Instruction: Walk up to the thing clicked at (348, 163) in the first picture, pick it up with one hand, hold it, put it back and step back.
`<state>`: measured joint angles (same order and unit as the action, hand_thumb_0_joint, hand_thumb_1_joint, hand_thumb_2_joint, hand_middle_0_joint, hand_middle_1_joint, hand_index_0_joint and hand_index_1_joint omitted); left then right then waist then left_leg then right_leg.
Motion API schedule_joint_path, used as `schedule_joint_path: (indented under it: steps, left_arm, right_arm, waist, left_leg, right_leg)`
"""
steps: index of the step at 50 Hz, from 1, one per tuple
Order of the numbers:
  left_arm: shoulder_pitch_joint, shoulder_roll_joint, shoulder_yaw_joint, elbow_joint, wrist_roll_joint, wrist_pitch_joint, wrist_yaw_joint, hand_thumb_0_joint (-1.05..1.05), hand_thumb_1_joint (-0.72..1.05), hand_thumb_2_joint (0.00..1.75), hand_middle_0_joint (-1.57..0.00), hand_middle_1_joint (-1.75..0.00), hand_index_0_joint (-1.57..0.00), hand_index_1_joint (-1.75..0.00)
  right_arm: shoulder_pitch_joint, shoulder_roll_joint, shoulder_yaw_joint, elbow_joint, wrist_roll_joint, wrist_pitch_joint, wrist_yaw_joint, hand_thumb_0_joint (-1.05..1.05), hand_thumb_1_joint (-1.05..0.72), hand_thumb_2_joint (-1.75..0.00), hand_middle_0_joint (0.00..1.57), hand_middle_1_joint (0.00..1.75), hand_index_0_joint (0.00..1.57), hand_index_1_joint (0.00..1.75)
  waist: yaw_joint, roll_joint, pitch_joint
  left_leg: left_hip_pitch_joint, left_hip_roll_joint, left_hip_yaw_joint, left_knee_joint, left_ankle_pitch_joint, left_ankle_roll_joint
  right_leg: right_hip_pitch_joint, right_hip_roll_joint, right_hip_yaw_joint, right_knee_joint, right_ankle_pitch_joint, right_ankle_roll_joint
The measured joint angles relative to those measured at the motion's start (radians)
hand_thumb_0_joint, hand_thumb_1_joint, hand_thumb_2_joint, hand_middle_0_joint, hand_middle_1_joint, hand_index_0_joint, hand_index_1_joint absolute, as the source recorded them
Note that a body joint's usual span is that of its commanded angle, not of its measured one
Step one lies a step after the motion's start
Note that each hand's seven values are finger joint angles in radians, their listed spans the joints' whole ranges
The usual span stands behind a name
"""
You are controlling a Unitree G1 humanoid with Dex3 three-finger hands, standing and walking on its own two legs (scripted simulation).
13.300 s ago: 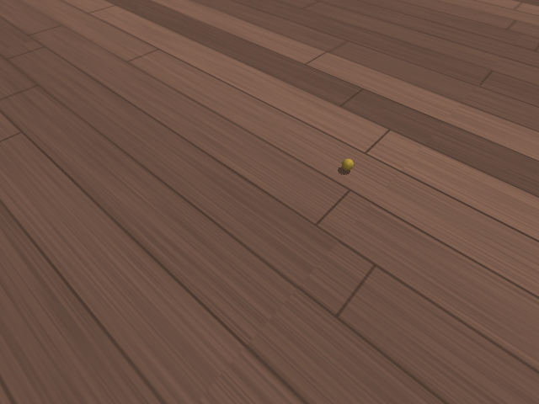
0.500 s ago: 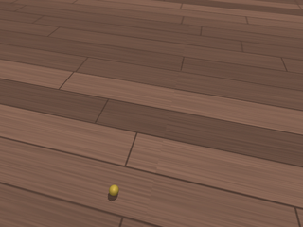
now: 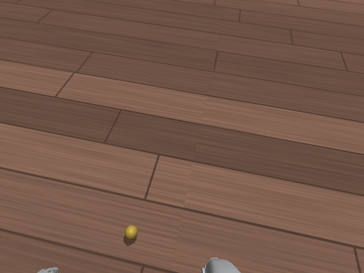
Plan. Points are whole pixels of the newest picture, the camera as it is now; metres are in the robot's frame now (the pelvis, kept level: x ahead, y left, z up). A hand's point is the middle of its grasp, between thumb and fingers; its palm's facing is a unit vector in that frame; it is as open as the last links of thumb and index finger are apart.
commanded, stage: walk up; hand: left
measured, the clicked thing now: (131, 231) +0.36 +0.23 -0.74
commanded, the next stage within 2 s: none
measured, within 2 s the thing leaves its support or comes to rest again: neither
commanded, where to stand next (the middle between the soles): +0.00 -0.01 m, yaw +1 degrees
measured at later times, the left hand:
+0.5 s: hand out of the picture +0.09 +0.28 -0.18, palm faces +0.03 -0.93 -0.36, open 7.4 cm
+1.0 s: hand out of the picture -0.03 +0.27 -0.13, palm faces -0.04 -0.88 -0.46, open 7.4 cm
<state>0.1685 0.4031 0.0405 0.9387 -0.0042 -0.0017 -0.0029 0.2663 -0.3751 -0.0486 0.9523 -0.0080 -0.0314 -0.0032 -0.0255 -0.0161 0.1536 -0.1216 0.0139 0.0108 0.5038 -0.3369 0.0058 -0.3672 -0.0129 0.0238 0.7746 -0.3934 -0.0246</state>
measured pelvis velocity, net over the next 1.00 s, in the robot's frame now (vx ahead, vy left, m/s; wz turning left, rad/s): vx -0.08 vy -0.03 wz -0.03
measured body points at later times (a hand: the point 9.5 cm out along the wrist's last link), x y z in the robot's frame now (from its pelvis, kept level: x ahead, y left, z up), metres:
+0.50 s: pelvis -0.07 +0.02 -0.03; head +0.00 +0.05 +0.41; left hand +0.08 +0.33 -0.16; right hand +0.04 -0.30 -0.13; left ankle -0.07 +0.12 -0.74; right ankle +0.05 -0.13 -0.70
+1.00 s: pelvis -0.08 -0.03 -0.01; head -0.09 -0.05 +0.44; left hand -0.03 +0.31 -0.10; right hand -0.04 -0.37 -0.13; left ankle -0.07 +0.11 -0.71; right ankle -0.06 -0.15 -0.74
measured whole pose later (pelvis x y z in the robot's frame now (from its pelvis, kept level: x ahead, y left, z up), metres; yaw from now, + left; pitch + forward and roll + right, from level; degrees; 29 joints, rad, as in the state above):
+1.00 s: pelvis -0.08 -0.03 -0.01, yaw -1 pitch -4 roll -1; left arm 0.35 0.42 0.06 0.90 0.04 -0.05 -0.02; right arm 0.32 -0.45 -0.08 0.87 -0.02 0.04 0.03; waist -0.01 0.07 0.04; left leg -0.33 0.02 -0.07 0.87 -0.46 0.02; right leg -0.23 0.01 -0.03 0.61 -0.31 -0.02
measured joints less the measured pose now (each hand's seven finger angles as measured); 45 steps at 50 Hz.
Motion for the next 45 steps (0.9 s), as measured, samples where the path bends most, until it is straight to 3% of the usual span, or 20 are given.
schedule_joint_path:
  steps: [3, 4, 5, 8, 11, 13, 18, 21, 22, 23, 25, 28, 30, 33, 37, 43, 45]
  left_arm:
    - [-0.037, -0.003, 0.005, -0.021, 0.002, 0.01, 0.004, 0.01, 0.9, 0.89, -0.2, -0.3, -0.2, -0.3]
    - [-0.051, -0.009, 0.008, -0.023, 0.004, 0.011, 0.005, 0.01, 0.9, 0.89, -0.2, -0.3, -0.2, -0.3]
    - [-0.068, -0.02, 0.008, -0.027, 0.006, 0.013, 0.007, 0.01, 0.9, 0.89, -0.2, -0.3, -0.2, -0.3]
    - [-0.111, -0.042, -0.007, -0.069, 0.006, 0.019, 0.011, 0.01, 0.9, 0.89, -0.2, -0.3, -0.2, -0.3]
    - [-0.143, -0.062, -0.018, -0.113, 0.012, 0.03, 0.021, 0.01, 0.9, 0.89, -0.2, -0.3, -0.2, -0.3]
    - [-0.161, -0.072, -0.02, -0.138, 0.021, 0.036, 0.027, 0.01, 0.9, 0.89, -0.2, -0.3, -0.2, -0.3]
    - [-0.185, -0.072, -0.02, -0.182, 0.036, 0.042, 0.035, 0.0, 0.9, 0.89, -0.2, -0.3, -0.2, -0.3]
    - [-0.18, -0.045, -0.017, -0.19, 0.029, 0.055, 0.028, 0.0, 0.9, 0.89, -0.2, -0.3, -0.2, -0.3]
    - [-0.179, -0.029, -0.011, -0.185, 0.025, 0.061, 0.027, 0.0, 0.9, 0.89, -0.2, -0.3, -0.2, -0.3]
    - [-0.171, -0.02, -0.001, -0.174, 0.02, 0.069, 0.029, 0.0, 0.9, 0.89, -0.2, -0.3, -0.2, -0.3]
    - [-0.142, -0.01, 0.014, -0.135, 0.021, 0.087, 0.033, 0.0, 0.9, 0.89, -0.2, -0.3, -0.2, -0.3]
    - [-0.093, 0.018, 0.031, -0.09, 0.011, 0.101, 0.033, 0.01, 0.9, 0.89, -0.2, -0.3, -0.2, -0.3]
    - [-0.046, 0.029, 0.039, -0.072, 0.013, 0.092, 0.025, 0.01, 0.9, 0.89, -0.2, -0.3, -0.2, -0.3]
    - [0.05, 0.042, 0.042, -0.033, 0.025, 0.074, 0.0, 0.01, 0.9, 0.89, -0.2, -0.3, -0.2, -0.3]
    - [0.154, 0.051, 0.034, 0.016, 0.034, 0.056, -0.031, 0.01, 0.9, 0.89, -0.2, -0.3, -0.2, -0.3]
    - [0.193, 0.051, 0.029, 0.009, 0.032, 0.004, -0.051, 0.01, 0.9, 0.89, -0.2, -0.3, -0.2, -0.3]
    - [0.198, 0.049, 0.03, -0.009, 0.03, -0.019, -0.048, 0.01, 0.9, 0.89, -0.2, -0.3, -0.2, -0.3]
  right_arm:
    - [-0.022, -0.001, 0.003, -0.015, 0.02, 0.041, -0.013, 0.01, -0.9, -0.9, 0.21, 0.3, 0.2, 0.3]
    - [-0.034, -0.005, 0.002, -0.019, 0.028, 0.051, -0.016, 0.01, -0.9, -0.9, 0.21, 0.3, 0.2, 0.3]
    - [-0.053, -0.009, 0.001, -0.022, 0.035, 0.062, -0.02, 0.01, -0.9, -0.9, 0.21, 0.3, 0.2, 0.3]
    - [-0.106, -0.01, 0.0, -0.048, 0.04, 0.09, -0.035, 0.01, -0.91, -0.9, 0.2, 0.3, 0.2, 0.3]
    - [-0.13, -0.015, 0.001, -0.08, 0.039, 0.094, -0.034, 0.01, -0.91, -0.9, 0.2, 0.3, 0.2, 0.3]
    - [-0.134, -0.021, 0.001, -0.097, 0.035, 0.094, -0.031, 0.0, -0.91, -0.9, 0.2, 0.3, 0.2, 0.3]
    - [-0.126, -0.027, 0.001, -0.11, 0.02, 0.093, -0.026, 0.0, -0.91, -0.9, 0.2, 0.3, 0.2, 0.3]
    - [-0.108, -0.023, -0.004, -0.108, 0.002, 0.082, -0.014, 0.0, -0.91, -0.9, 0.2, 0.3, 0.2, 0.3]
    - [-0.107, -0.013, -0.008, -0.102, -0.01, 0.077, -0.01, 0.0, -0.91, -0.9, 0.2, 0.3, 0.2, 0.3]
    - [-0.104, -0.007, -0.007, -0.1, -0.019, 0.077, -0.004, 0.0, -0.91, -0.9, 0.2, 0.3, 0.2, 0.3]
    - [-0.095, -0.001, -0.002, -0.098, -0.025, 0.076, 0.006, 0.0, -0.91, -0.9, 0.21, 0.3, 0.2, 0.3]
    - [-0.077, 0.019, 0.006, -0.089, -0.028, 0.066, -0.005, 0.0, -0.91, -0.9, 0.21, 0.3, 0.21, 0.3]
    - [-0.069, 0.023, 0.003, -0.084, -0.025, 0.053, -0.01, 0.01, -0.9, -0.9, 0.21, 0.3, 0.21, 0.3]
    - [-0.048, 0.024, -0.005, -0.089, -0.024, 0.024, -0.004, 0.01, -0.9, -0.9, 0.21, 0.3, 0.21, 0.3]
    - [0.001, 0.007, -0.011, -0.118, -0.023, -0.008, 0.019, 0.01, -0.9, -0.9, 0.21, 0.3, 0.21, 0.3]
    - [0.056, -0.043, -0.02, -0.128, -0.026, -0.001, 0.047, 0.0, -0.9, -0.9, 0.21, 0.3, 0.21, 0.3]
    - [0.063, -0.062, -0.023, -0.126, -0.028, 0.018, 0.052, 0.01, -0.9, -0.9, 0.21, 0.3, 0.21, 0.3]
  waist:
    - [-0.005, 0.001, 0.017]
    - [-0.007, 0.012, 0.024]
    - [-0.013, 0.034, 0.037]
    - [-0.009, 0.046, 0.069]
    - [0.0, 0.054, 0.074]
    - [0.005, 0.057, 0.072]
    - [0.007, 0.043, 0.066]
    - [0.005, 0.007, 0.054]
    - [0.01, -0.028, 0.059]
    - [0.02, -0.048, 0.062]
    - [0.006, -0.039, 0.058]
    - [0.005, -0.055, 0.038]
    - [0.018, -0.061, 0.029]
    - [0.03, -0.068, -0.009]
    - [0.025, -0.049, -0.066]
    - [0.007, 0.004, -0.095]
    - [0.005, 0.022, -0.103]
  left_leg:
    - [-0.022, -0.003, 0.003, 0.088, -0.061, -0.012]
    - [-0.039, 0.003, 0.0, 0.139, -0.085, -0.015]
    - [-0.071, 0.008, -0.022, 0.217, -0.093, -0.009]
    - [-0.197, -0.065, -0.092, 0.539, -0.253, 0.002]
    - [-0.291, -0.101, -0.114, 0.738, -0.253, -0.009]
    - [-0.318, -0.102, -0.117, 0.781, -0.237, -0.022]
    - [-0.275, -0.055, -0.077, 0.564, -0.22, -0.035]
    - [-0.2, -0.039, -0.043, 0.323, -0.131, -0.013]
    - [-0.194, -0.058, -0.023, 0.309, -0.125, 0.007]
    - [-0.198, -0.063, -0.005, 0.321, -0.126, 0.02]
    - [-0.209, -0.041, -0.015, 0.328, -0.114, 0.032]
    - [-0.21, -0.027, -0.02, 0.252, -0.051, 0.03]
    - [-0.2, -0.018, -0.012, 0.195, -0.013, 0.029]
    - [-0.166, -0.005, 0.013, 0.116, 0.026, 0.029]
    - [-0.111, 0.022, 0.037, 0.033, 0.056, 0.036]
    - [-0.064, 0.055, 0.043, -0.012, 0.068, 0.033]
    - [-0.074, 0.06, 0.044, 0.029, 0.043, 0.028]
  right_leg:
    - [0.01, -0.008, -0.027, -0.174, 0.195, -0.007]
    - [0.009, -0.003, -0.035, -0.177, 0.219, 0.0]
    - [0.005, 0.006, -0.048, -0.159, 0.205, 0.004]
    - [-0.012, -0.003, -0.046, -0.136, 0.188, -0.001]
    - [-0.031, -0.013, -0.046, -0.151, 0.208, -0.004]
    - [-0.048, -0.019, -0.051, -0.151, 0.218, -0.006]
    - [-0.097, -0.045, -0.076, -0.117, 0.229, 0.008]
    - [-0.146, -0.073, -0.08, -0.053, 0.22, 0.032]
    - [-0.164, -0.091, -0.06, -0.021, 0.212, 0.026]
    - [-0.184, -0.076, -0.023, 0.024, 0.118, 0.02]
    - [-0.214, 0.019, 0.06, 0.195, -0.072, 0.013]
    - [-0.236, 0.121, 0.153, 0.444, -0.085, 0.006]
    - [-0.202, 0.131, 0.159, 0.485, -0.039, 0.014]
    - [-0.106, 0.095, 0.137, 0.395, 0.01, 0.037]
    - [-0.004, 0.058, 0.099, 0.236, -0.014, 0.051]
    - [0.072, 0.007, -0.001, -0.022, -0.059, 0.032]
    - [0.114, -0.003, -0.033, -0.14, -0.006, 0.019]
